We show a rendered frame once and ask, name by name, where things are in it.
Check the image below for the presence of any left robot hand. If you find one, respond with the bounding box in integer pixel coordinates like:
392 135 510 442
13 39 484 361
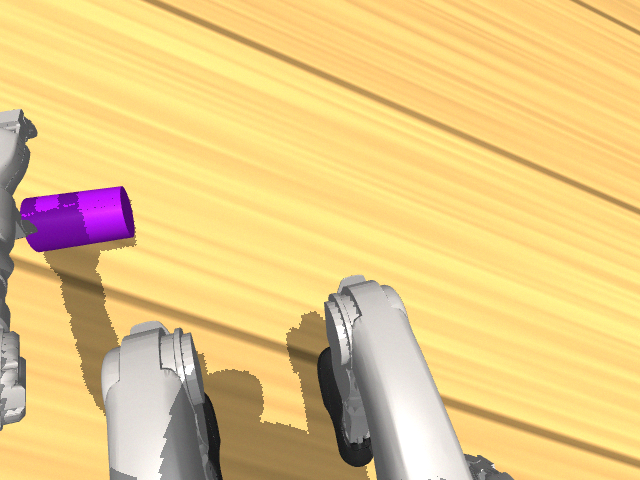
0 109 38 240

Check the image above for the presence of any left robot arm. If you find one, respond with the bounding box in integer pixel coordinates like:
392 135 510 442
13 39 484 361
0 187 26 431

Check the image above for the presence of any right robot foot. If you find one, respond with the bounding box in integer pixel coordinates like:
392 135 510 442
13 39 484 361
317 347 373 467

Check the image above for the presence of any can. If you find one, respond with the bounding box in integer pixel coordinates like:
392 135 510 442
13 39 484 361
20 186 135 252

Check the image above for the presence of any left robot foot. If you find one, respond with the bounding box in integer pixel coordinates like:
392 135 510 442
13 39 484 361
202 392 223 480

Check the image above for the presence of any right robot hand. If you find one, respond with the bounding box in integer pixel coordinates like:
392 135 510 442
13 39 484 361
464 454 514 480

